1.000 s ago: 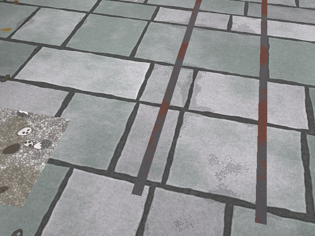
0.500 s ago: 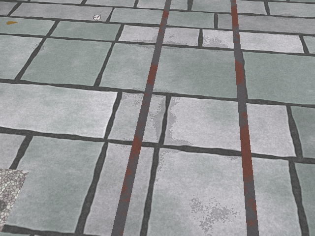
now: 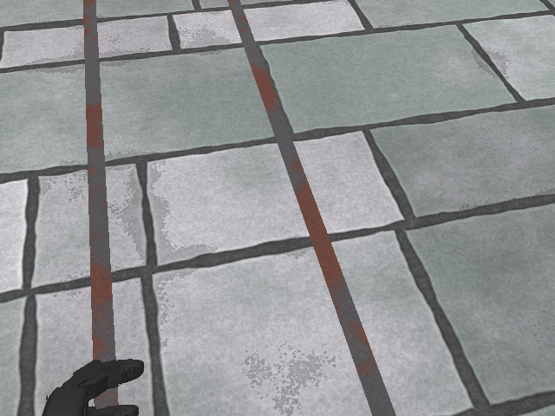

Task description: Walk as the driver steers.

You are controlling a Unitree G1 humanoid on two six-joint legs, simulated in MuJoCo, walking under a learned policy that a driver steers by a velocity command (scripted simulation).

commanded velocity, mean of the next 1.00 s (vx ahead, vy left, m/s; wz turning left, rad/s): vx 0.01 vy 0.00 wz -0.05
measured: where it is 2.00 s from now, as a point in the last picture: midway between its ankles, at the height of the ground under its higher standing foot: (273, 384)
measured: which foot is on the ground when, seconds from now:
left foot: down 0.00-0.16, up 0.18-0.44, down 0.46-1.00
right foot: up 0.00-0.12, down 0.14-1.00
